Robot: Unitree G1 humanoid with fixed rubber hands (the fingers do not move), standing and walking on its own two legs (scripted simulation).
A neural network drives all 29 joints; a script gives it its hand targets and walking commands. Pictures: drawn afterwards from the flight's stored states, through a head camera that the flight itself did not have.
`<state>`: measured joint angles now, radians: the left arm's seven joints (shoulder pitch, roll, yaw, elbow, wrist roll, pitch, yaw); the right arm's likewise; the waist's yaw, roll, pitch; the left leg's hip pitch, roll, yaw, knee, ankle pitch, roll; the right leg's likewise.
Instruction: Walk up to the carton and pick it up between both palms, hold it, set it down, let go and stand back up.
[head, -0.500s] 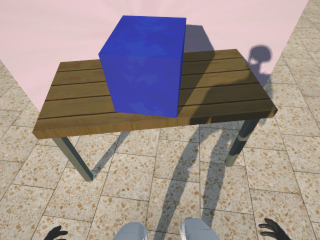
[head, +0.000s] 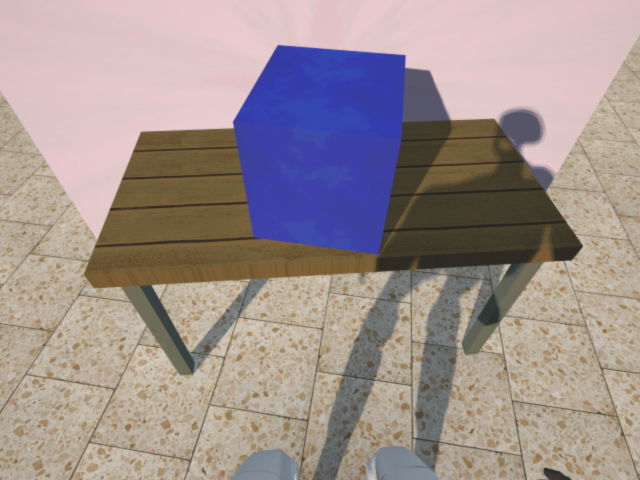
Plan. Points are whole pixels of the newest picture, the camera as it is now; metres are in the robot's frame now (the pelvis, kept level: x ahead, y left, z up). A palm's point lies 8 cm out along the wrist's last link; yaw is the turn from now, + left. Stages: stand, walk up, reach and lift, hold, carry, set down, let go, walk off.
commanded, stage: walk up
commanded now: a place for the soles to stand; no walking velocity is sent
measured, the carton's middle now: (327, 148) +0.72 -0.01 +0.00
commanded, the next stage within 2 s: none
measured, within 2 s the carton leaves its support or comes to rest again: neither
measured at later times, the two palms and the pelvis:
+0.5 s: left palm (147, 406) +0.23 +0.25 -0.07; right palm (614, 455) +0.16 -0.38 -0.09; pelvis +0.16 -0.07 +0.02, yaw +0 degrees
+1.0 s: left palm (151, 396) +0.25 +0.25 -0.09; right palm (541, 360) +0.29 -0.33 -0.09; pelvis +0.18 -0.04 +0.02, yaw +1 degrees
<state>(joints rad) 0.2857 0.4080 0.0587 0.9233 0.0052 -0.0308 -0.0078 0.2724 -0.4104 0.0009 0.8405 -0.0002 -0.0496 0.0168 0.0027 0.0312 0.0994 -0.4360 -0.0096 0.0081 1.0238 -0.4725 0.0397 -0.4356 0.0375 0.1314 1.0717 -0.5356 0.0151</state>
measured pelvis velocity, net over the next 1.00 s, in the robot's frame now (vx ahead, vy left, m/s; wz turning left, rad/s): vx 0.18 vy -0.04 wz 0.02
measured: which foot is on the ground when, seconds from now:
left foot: down 0.00-0.48, up 0.50-0.92, down 0.94-1.00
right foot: up 0.00-0.40, down 0.42-1.00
